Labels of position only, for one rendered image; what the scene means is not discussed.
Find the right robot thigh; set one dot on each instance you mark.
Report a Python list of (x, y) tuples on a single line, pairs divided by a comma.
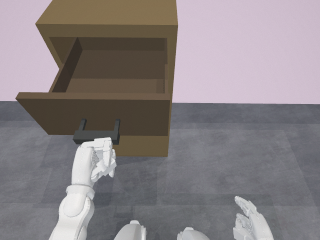
[(191, 235)]

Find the cabinet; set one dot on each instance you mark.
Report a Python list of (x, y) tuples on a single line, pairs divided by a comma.
[(63, 20)]

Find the handle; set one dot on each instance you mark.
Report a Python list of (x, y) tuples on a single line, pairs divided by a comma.
[(81, 135)]

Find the robot right hand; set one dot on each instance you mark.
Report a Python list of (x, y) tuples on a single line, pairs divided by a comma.
[(254, 228)]

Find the robot left forearm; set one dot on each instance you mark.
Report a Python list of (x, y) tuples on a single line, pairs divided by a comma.
[(75, 212)]

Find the robot left shin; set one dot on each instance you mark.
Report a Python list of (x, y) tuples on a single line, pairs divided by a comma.
[(134, 222)]

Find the drawer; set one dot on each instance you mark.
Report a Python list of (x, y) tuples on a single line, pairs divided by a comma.
[(102, 79)]

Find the robot left hand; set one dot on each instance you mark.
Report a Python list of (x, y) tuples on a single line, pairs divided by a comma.
[(86, 160)]

